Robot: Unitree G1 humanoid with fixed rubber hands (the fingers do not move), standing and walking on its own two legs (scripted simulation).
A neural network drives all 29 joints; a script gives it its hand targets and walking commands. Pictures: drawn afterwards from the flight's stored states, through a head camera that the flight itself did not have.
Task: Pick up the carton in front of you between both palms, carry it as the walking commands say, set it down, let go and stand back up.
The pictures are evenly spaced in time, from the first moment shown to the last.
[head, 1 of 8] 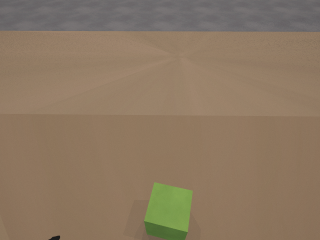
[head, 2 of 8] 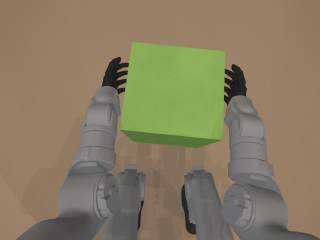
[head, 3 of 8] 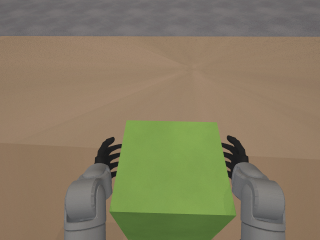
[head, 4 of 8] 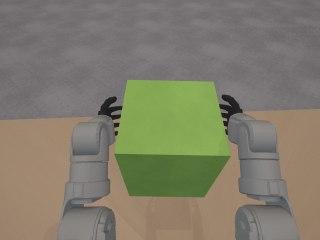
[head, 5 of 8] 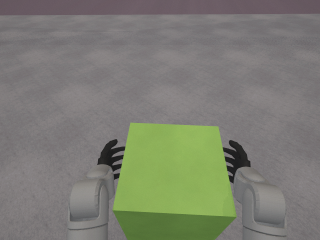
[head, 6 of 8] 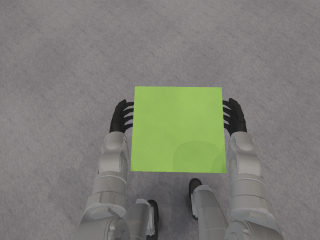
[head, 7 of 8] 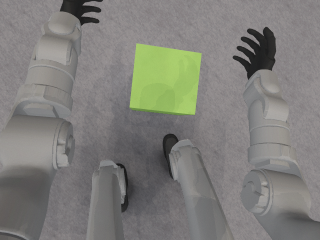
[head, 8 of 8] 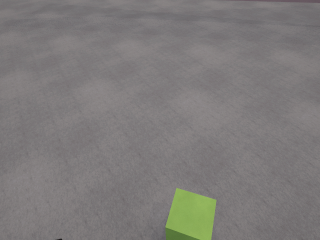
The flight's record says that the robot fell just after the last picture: no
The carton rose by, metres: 0.69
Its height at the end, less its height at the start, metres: -0.48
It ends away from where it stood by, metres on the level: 5.22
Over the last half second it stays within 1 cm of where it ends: yes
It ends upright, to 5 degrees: yes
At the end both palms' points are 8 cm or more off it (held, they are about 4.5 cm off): yes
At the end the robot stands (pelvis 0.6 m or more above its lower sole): yes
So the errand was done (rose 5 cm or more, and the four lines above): yes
